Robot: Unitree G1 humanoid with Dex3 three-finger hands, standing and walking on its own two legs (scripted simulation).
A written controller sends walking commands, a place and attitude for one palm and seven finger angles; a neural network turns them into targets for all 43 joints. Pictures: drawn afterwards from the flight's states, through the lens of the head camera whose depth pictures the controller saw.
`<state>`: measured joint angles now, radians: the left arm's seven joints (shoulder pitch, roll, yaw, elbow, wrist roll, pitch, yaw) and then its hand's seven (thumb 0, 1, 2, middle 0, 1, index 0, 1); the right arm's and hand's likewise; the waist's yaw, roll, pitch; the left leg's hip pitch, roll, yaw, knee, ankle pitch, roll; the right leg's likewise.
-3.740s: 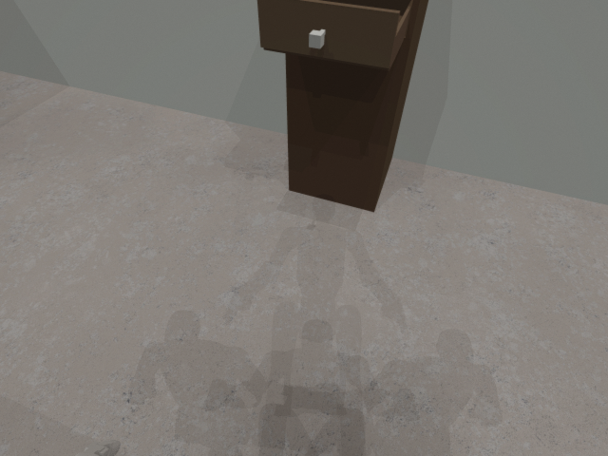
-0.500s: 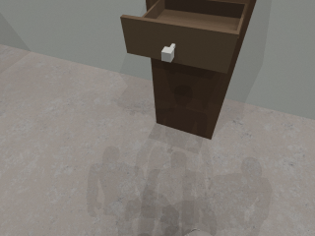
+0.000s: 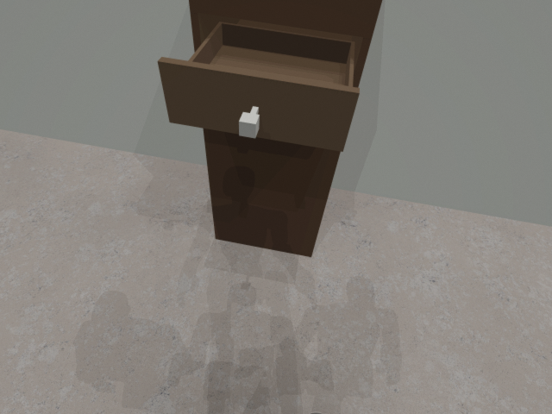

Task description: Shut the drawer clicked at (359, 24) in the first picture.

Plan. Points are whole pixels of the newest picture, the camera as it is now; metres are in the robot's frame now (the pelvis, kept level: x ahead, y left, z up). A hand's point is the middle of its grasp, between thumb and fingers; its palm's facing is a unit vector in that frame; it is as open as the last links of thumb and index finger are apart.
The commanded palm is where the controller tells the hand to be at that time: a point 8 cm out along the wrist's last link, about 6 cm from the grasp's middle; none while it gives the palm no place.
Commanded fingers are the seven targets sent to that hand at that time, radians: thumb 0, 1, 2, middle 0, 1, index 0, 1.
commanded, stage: take the last steps up to it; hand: left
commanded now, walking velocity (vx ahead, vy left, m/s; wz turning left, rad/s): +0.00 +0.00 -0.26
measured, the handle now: (251, 119) +0.61 +0.10 +0.09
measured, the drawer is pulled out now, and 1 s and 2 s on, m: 0.25 0.25 0.25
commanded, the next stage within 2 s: come to a stop and stand still in 0.98 s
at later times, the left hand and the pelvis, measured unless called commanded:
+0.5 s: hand out of the picture +0.04 +0.14 -0.17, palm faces -0.04 -0.99 -0.17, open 7.4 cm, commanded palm none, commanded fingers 0.00 0.90 0.90 -0.20 -0.30 -0.20 -0.30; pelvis +0.04 -0.02 +0.00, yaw -5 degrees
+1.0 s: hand (196, 336) +0.28 +0.16 -0.16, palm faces -0.09 -0.98 -0.17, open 7.4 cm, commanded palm none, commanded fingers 0.00 0.90 0.90 -0.20 -0.30 -0.20 -0.30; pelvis +0.19 -0.01 +0.01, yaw -8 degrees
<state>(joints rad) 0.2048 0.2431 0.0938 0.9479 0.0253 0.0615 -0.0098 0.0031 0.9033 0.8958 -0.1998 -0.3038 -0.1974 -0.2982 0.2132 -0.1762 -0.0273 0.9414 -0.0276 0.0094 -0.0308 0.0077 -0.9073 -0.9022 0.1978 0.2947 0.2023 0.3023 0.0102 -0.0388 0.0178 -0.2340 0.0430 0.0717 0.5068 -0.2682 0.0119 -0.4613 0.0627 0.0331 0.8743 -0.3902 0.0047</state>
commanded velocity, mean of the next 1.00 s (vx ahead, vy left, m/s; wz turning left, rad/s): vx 0.24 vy -0.02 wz -0.05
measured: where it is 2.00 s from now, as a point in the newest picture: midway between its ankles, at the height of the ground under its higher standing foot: outside the picture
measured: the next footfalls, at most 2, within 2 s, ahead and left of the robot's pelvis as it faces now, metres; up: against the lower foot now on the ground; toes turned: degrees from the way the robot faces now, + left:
right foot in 0.28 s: +0.01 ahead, -0.13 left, +0.00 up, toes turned -9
left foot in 0.64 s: +0.21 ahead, +0.09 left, +0.00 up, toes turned +3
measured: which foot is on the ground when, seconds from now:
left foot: down 0.00-0.28, up 0.30-0.62, down 0.64-1.00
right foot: up 0.00-0.26, down 0.28-0.66, up 0.68-1.00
